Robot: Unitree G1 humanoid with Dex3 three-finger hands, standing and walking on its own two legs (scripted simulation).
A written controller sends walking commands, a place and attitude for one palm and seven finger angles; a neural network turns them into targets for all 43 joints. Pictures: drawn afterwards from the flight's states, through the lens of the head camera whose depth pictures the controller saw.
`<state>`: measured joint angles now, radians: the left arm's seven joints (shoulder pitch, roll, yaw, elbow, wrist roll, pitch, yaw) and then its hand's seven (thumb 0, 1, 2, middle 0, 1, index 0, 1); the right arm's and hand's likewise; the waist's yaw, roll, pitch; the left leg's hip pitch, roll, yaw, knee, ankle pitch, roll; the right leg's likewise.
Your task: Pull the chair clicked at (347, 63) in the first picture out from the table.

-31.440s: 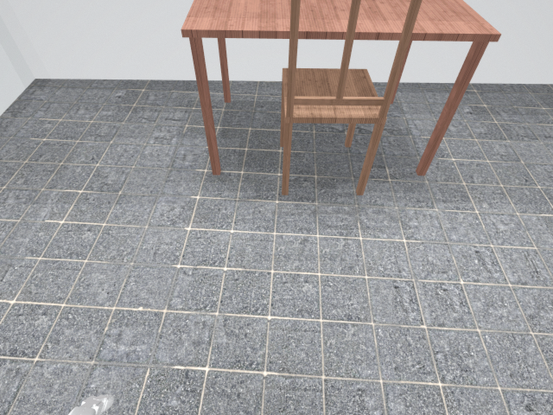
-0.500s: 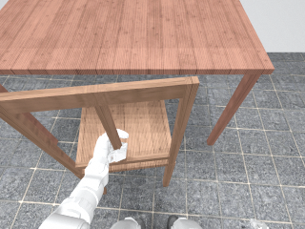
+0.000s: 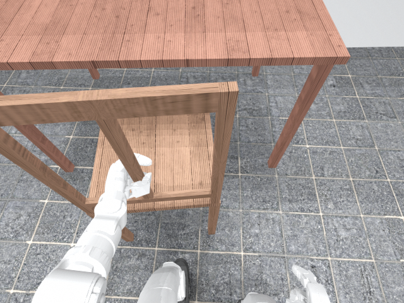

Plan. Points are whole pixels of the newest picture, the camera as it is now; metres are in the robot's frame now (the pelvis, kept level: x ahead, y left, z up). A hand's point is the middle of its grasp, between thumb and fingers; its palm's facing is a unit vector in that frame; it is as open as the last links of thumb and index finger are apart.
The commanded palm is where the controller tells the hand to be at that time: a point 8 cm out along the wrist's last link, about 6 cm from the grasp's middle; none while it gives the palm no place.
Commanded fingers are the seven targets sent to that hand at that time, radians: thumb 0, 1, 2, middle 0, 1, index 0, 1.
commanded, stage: step backward, pulling the chair out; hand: left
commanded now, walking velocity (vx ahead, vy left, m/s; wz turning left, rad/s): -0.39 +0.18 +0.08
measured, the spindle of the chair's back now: (132, 167) +0.38 +0.18 -0.02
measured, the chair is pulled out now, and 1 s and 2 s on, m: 0.21 0.44 0.67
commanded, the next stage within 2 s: stop walking, hand still on the chair in 1.20 s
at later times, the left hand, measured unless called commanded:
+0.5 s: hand (150, 224) +0.26 +0.13 -0.06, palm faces +0.06 -0.98 -0.21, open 5.7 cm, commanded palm +0.24 +0.18 -0.06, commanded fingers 0.00 0.90 0.90 -0.50 -1.45 -0.50 -1.45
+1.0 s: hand (142, 297) +0.13 +0.12 -0.06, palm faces +0.08 -0.98 -0.20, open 5.8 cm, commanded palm +0.12 +0.17 -0.06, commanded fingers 0.00 0.90 0.90 -0.50 -1.45 -0.50 -1.45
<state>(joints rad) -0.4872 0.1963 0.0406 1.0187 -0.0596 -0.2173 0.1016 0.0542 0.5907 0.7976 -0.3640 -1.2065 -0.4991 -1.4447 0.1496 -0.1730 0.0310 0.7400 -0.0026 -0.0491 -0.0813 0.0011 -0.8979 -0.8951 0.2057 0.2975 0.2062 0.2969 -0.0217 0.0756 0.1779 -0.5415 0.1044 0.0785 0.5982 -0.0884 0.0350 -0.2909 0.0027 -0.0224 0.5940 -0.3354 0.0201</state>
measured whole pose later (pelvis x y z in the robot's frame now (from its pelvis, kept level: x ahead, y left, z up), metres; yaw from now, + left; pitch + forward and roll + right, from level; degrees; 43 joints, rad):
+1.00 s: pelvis -0.21 -0.03 +0.01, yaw +0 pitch +1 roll -1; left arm -0.46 0.17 0.06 1.06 -0.06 -0.24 0.09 0.06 0.60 0.76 -0.35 -1.21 -0.50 -1.44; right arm 0.14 -0.21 -0.01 0.79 0.03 -0.01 -0.08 0.00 -0.90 -0.90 0.20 0.30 0.20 0.30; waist -0.03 0.06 0.18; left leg -0.52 0.02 -0.06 0.82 -0.37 -0.04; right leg -0.35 0.03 -0.04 0.57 -0.24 -0.03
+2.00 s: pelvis -0.35 +0.05 +0.02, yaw +1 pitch -1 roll +0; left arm -0.06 0.08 -0.12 0.80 -0.03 -0.15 0.08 0.08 0.62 0.81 -0.29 -1.26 -0.50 -1.44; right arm 0.27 -0.23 -0.01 0.71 0.02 0.01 -0.11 0.00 -0.90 -0.90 0.20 0.30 0.20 0.30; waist -0.02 0.02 0.01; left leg -0.14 0.04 0.11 0.46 -0.30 0.00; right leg -0.27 -0.03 -0.01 0.46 -0.17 0.01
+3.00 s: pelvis -0.33 +0.04 -0.01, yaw +6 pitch +9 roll +0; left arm 0.06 0.15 -0.08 0.32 -0.05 0.09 0.00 -0.01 -0.53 0.20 -0.10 -0.29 -0.10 -0.29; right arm 0.24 -0.25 0.01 0.58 0.03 -0.09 -0.05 0.01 -0.90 -0.90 0.20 0.30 0.20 0.30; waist -0.04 0.05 -0.07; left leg -0.47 0.03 0.03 0.76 -0.44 -0.01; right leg -0.57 -0.07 -0.08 0.77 -0.35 0.00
